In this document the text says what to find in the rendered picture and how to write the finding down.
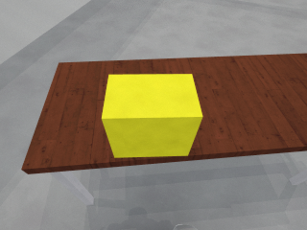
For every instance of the carton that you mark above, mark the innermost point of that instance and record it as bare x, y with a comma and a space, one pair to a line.
151, 115

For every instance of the table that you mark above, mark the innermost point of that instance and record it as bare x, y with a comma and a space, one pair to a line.
250, 105

